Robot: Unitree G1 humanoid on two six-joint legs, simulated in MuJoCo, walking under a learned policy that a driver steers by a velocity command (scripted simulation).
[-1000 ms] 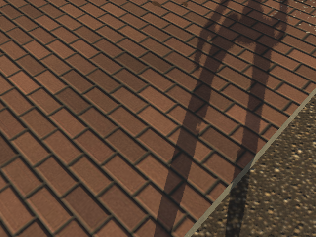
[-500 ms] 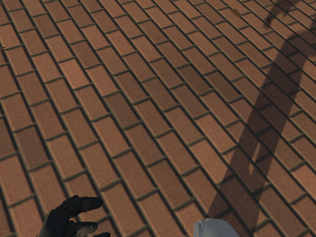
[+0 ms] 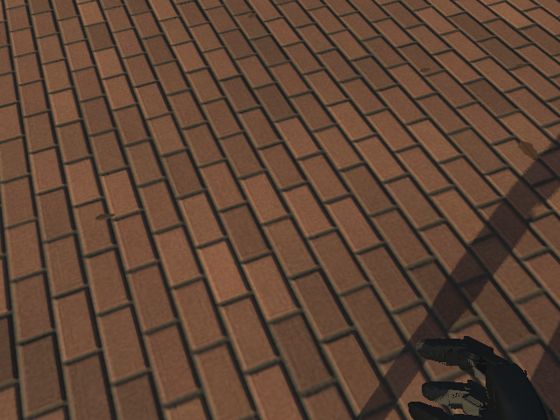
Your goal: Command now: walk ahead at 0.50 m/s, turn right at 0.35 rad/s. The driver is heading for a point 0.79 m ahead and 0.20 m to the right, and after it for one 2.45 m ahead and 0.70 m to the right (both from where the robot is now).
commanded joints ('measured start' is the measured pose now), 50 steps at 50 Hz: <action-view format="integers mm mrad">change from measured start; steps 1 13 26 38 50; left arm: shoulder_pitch -24 -139 -520 -222 -36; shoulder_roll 162 95 80 178 194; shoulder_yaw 44 33 0 45 30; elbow -82 -202 -343 -248 -147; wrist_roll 5 35 32 -3 2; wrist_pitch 0 79 86 62 18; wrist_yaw -2 -31 -81 4 -4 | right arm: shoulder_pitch -31 321 455 352 55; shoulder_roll -83 -129 -234 -195 -158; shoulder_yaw -28 -72 -103 -79 -58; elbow -46 90 211 92 53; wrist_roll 10 7 6 -19 -1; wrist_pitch -11 -66 -44 -9 21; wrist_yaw -10 -50 -53 -38 -8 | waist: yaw -36 -85 -161 -126 -19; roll -147 58 42 -30 -96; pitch -17 -5 106 -24 46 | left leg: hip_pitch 207 562 698 71 8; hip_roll -46 218 216 76 56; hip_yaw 54 -169 182 -11 54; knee -178 -591 -589 453 -62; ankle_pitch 10 40 313 -249 99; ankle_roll -15 149 102 -37 -17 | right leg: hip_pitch -17 -561 -555 -19 92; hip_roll -212 -135 -128 -260 -218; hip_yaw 194 46 -108 331 197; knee -29 890 411 -17 -86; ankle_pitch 434 -58 155 414 464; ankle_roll -115 52 -3 -223 -119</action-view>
